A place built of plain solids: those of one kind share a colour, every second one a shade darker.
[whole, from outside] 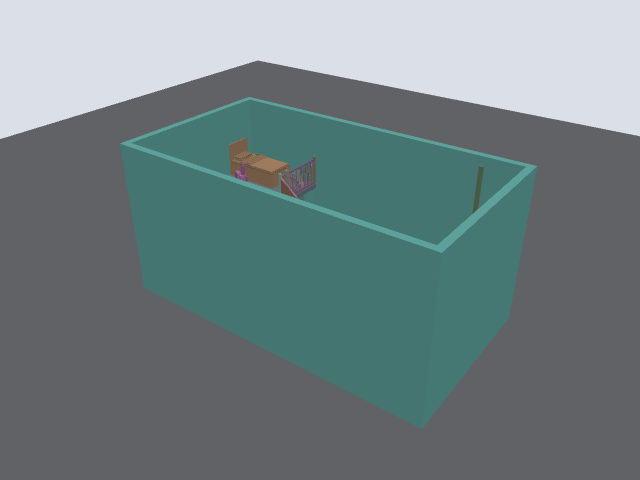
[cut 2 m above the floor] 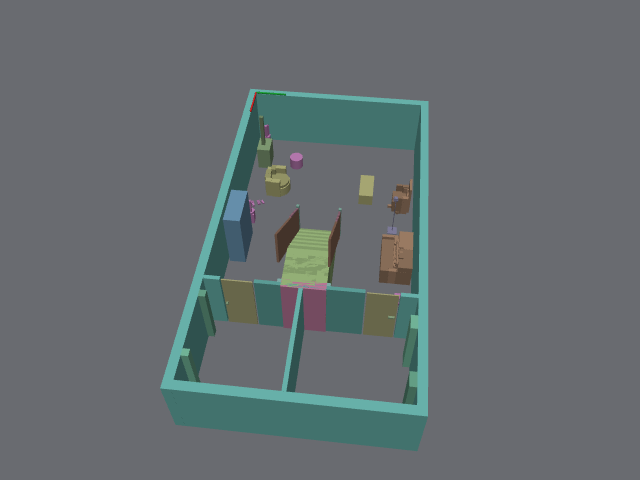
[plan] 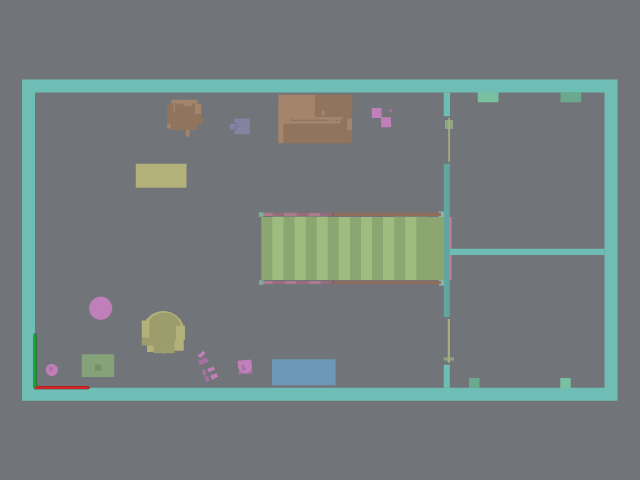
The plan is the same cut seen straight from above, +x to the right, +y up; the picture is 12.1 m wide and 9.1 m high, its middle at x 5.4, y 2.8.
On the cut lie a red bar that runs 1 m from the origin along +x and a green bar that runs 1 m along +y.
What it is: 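A dwelling of one tall room, 10.8 x 5.6 m inside and 5.4 m high, with a sleeping gallery 2.89 m up across one short end and a free-standing straight stair of 17 risers to it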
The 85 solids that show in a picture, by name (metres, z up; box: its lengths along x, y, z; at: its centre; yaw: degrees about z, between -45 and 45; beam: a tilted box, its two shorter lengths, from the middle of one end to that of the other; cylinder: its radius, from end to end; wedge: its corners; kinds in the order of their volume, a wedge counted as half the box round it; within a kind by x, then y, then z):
{
 "wall_1": {"box": [0.25, 6.09, 5.58], "at": [-0.12, 2.8, 2.74]},
 "wall_2": {"box": [11.29, 0.25, 5.58], "at": [5.39, -0.12, 2.74]},
 "wall_3": {"box": [11.29, 0.25, 5.58], "at": [5.39, 5.72, 2.74]},
 "wall_4": {"box": [0.12, 0.44, 2.79], "at": [7.8, 0.22, 1.34]},
 "wall_5": {"box": [0.12, 2.91, 2.79], "at": [7.8, 2.79, 1.34]},
 "wall_6": {"box": [0.12, 0.45, 2.79], "at": [7.8, 5.37, 1.34]},
 "wall_7": {"box": [2.93, 0.12, 2.79], "at": [9.33, 2.57, 1.34]},
 "wall_8": {"box": [0.25, 6.09, 5.58], "at": [10.91, 2.8, 2.74]},
 "step_1": {"box": [0.63, 1.2, 0.22], "at": [4.6, 2.64, 0.06]},
 "step_2": {"box": [0.63, 1.2, 0.39], "at": [4.81, 2.64, 0.14]},
 "step_3": {"box": [0.63, 1.2, 0.56], "at": [5.02, 2.64, 0.23]},
 "step_4": {"box": [0.63, 1.2, 0.73], "at": [5.23, 2.64, 0.32]},
 "step_5": {"box": [0.63, 1.2, 0.9], "at": [5.44, 2.64, 0.4]},
 "step_6": {"box": [0.63, 1.2, 1.07], "at": [5.65, 2.64, 0.48]},
 "step_7": {"box": [0.63, 1.2, 1.24], "at": [5.86, 2.64, 0.57]},
 "step_8": {"box": [0.63, 1.2, 1.41], "at": [6.07, 2.64, 0.66]},
 "step_9": {"box": [0.63, 1.2, 1.58], "at": [6.28, 2.64, 0.74]},
 "step_10": {"box": [0.63, 1.2, 1.75], "at": [6.49, 2.64, 0.82]},
 "step_11": {"box": [0.63, 1.2, 1.92], "at": [6.7, 2.64, 0.91]},
 "step_12": {"box": [0.63, 1.2, 2.09], "at": [6.91, 2.64, 0.99]},
 "step_13": {"box": [0.63, 1.2, 2.26], "at": [7.12, 2.64, 1.08]},
 "step_14": {"box": [0.63, 1.2, 2.43], "at": [7.33, 2.64, 1.17]},
 "step_15": {"box": [0.63, 1.2, 2.6], "at": [7.54, 2.64, 1.25]},
 "step_16": {"box": [0.45, 1.2, 2.77], "at": [7.66, 2.64, 1.33]},
 "bedstead_gallery_bed_1": {"box": [1.03, 1.05, 0.65], "at": [9.19, 0.78, 3.17]},
 "bedstead_gallery_bed_2": {"box": [1.02, 0.97, 0.7], "at": [9.22, 0.8, 3.19]},
 "bedstead_gallery_bed_3": {"box": [2.08, 1.05, 0.59], "at": [9.71, 0.78, 3.14]},
 "bedstead_gallery_bed_4": {"box": [0.53, 1.02, 0.7], "at": [9.99, 0.77, 3.19]},
 "bedstead_gallery_bed_5": {"box": [1.02, 0.53, 0.65], "at": [10.22, 1.05, 3.17]},
 "bedstead_gallery_bed_6": {"box": [0.38, 0.65, 0.75], "at": [10.57, 0.78, 3.22]},
 "bedstead_gallery_bed_7": {"box": [0.05, 1.0, 1.27], "at": [10.78, 0.78, 3.47]},
 "slotfit_seat_1": {"box": [0.07, 0.2, 0.76], "at": [2.54, 5.09, 0.33]},
 "slotfit_seat_2": {"box": [0.12, 0.2, 0.76], "at": [2.56, 5.29, 0.33]},
 "slotfit_seat_3": {"box": [0.5, 0.47, 0.5], "at": [2.83, 5.12, 0.2]},
 "slotfit_seat_4": {"box": [0.5, 0.07, 1.09], "at": [2.83, 5.42, 0.5]},
 "slotfit_seat_5": {"box": [0.12, 0.2, 0.76], "at": [3.09, 5.29, 0.33]},
 "slotfit_seat_6": {"box": [0.07, 0.2, 0.76], "at": [3.11, 5.09, 0.33]},
 "slotfit_seat_7": {"box": [0.1, 0.37, 0.65], "at": [4.66, 4.82, 0.27]},
 "slotfit_seat_8": {"box": [0.35, 0.35, 0.65], "at": [4.78, 5.18, 0.27]},
 "slotfit_seat_9": {"box": [0.7, 0.42, 0.85], "at": [4.96, 5.34, 0.37]},
 "slotfit_seat_10": {"box": [0.38, 0.15, 0.9], "at": [5.1, 5.2, 0.4]},
 "slotfit_seat_11": {"box": [1.2, 0.54, 0.54], "at": [5.31, 4.91, 0.22]},
 "slotfit_seat_12": {"box": [0.93, 0.15, 0.59], "at": [5.32, 5.08, 0.25]},
 "slotfit_seat_13": {"box": [0.95, 0.12, 0.8], "at": [5.36, 5.14, 0.35]},
 "slotfit_seat_14": {"box": [0.2, 0.15, 0.9], "at": [5.58, 5.2, 0.4]},
 "slotfit_seat_15": {"box": [0.7, 0.42, 0.85], "at": [5.66, 5.34, 0.37]},
 "slotfit_seat_16": {"box": [0.68, 0.45, 0.65], "at": [5.67, 5.33, 0.27]},
 "slotfit_seat_17": {"box": [0.1, 0.24, 0.65], "at": [5.96, 4.76, 0.27]},
 "slotfit_seat_18": {"box": [0.1, 0.23, 0.65], "at": [5.96, 4.99, 0.27]},
 "upper_floor_1": {"box": [3.27, 2.17, 0.18], "at": [9.28, 0.96, 2.8]},
 "slotfit_storage_1": {"box": [1.21, 0.5, 1.94], "at": [5.09, 0.29, 0.92]},
 "head_base_1": {"box": [0.25, 1.2, 2.84], "at": [7.77, 2.64, 1.37]},
 "guard_panel_1": {"wedge": [[4.28, 1.96, -0.02], [4.28, 1.96, 1.07], [4.28, 2.02, -0.02], [4.28, 2.02, 1.07], [7.69, 1.96, 2.74], [7.69, 1.96, 3.83], [7.69, 2.02, 2.74], [7.69, 2.02, 3.83]]},
 "guard_panel_2": {"wedge": [[4.28, 3.26, -0.02], [4.28, 3.26, 1.07], [4.28, 3.31, -0.02], [4.28, 3.31, 1.07], [7.69, 3.26, 2.74], [7.69, 3.26, 3.83], [7.69, 3.31, 2.74], [7.69, 3.31, 3.83]]},
 "slotfit_known_1": {"box": [0.15, 0.33, 0.72], "at": [2.09, 1.11, 0.31]},
 "slotfit_known_2": {"box": [0.22, 0.15, 0.72], "at": [2.13, 0.88, 0.31]},
 "slotfit_known_3": {"box": [0.2, 0.17, 0.72], "at": [2.34, 0.74, 0.31]},
 "slotfit_known_4": {"box": [0.97, 0.46, 0.46], "at": [2.39, 4.02, 0.18]},
 "slotfit_known_5": {"cylinder": 0.4, "from": [2.43, 1.05, -0.05], "to": [2.43, 1.05, 0.34]},
 "slotfit_known_6": {"cylinder": 0.34, "from": [2.44, 1.09, -0.05], "to": [2.44, 1.09, 0.44]},
 "slotfit_known_7": {"box": [0.2, 0.2, 0.72], "at": [2.54, 0.75, 0.31]},
 "slotfit_known_8": {"box": [0.17, 0.2, 0.72], "at": [2.73, 0.8, 0.31]},
 "slotfit_known_9": {"box": [0.17, 0.28, 0.72], "at": [2.76, 1.04, 0.31]},
 "curtains_1": {"box": [0.2, 0.19, 2.26], "at": [8.33, 0.09, 1.19]},
 "curtains_2": {"box": [0.4, 0.19, 2.19], "at": [8.59, 5.5, 1.16]},
 "curtains_3": {"box": [0.2, 0.19, 2.26], "at": [10.05, 0.09, 1.19]},
 "curtains_4": {"box": [0.4, 0.19, 2.19], "at": [10.16, 5.5, 1.16]},
 "stove_1": {"box": [0.12, 0.12, 4.57], "at": [1.19, 0.38, 3.09]},
 "stove_2": {"box": [0.62, 0.43, 0.88], "at": [1.19, 0.42, 0.39]},
 "doorleaf_door_1": {"box": [0.043, 0.83, 2.08], "at": [7.84, 0.89, 0.99]},
 "doorleaf_door_2": {"box": [0.035, 0.83, 2.07], "at": [7.85, 4.7, 0.99]},
 "clutter_clhall_1": {"cylinder": 0.12, "from": [0.32, 0.34, -0.05], "to": [0.32, 0.34, 0.46]},
 "clutter_clhall_2": {"cylinder": 0.22, "from": [1.24, 1.51, -0.05], "to": [1.24, 1.51, 0.39]},
 "clutter_clhall_3": {"box": [0.18, 0.09, 0.1], "at": [3.19, 0.5, 0.0], "yaw": 23.5},
 "clutter_clhall_4": {"cylinder": 0.13, "from": [3.98, 0.4, -0.05], "to": [3.98, 0.4, 0.47]},
 "clutter_clhall_5": {"box": [0.19, 0.19, 0.11], "at": [6.47, 5.21, 0.0], "yaw": 0.9},
 "clutter_clhall_6": {"box": [0.19, 0.19, 0.12], "at": [6.65, 5.03, 0.01], "yaw": 0.9},
 "guard_newel_1": {"box": [0.09, 0.09, 1.25], "at": [7.69, 1.99, 3.37]},
 "gal_guard_newel_1": {"box": [0.09, 0.09, 1.15], "at": [7.69, 0.04, 3.42]},
 "gal_guard_board_1": {"box": [0.04, 1.54, 0.15], "at": [7.69, 0.81, 2.92]},
 "slotfit_hallpiece_corner_1": {"box": [0.3, 0.3, 0.07], "at": [3.92, 4.95, -0.01]},
 "gal_guard_rail_1": {"box": [0.06, 1.54, 0.044], "at": [7.69, 0.81, 3.87]},
 "doorfit_door_1": {"box": [0.16, 0.17, 0.06], "at": [7.85, 4.99, 1.03]},
 "guard_rail_1": {"beam": [0.06, 0.044], "from": [5.42, 1.99, 2.01], "to": [5.65, 1.99, 2.2]},
 "guard_rail_2": {"beam": [0.06, 0.044], "from": [5.42, 3.29, 2.01], "to": [5.65, 3.29, 2.2]}
}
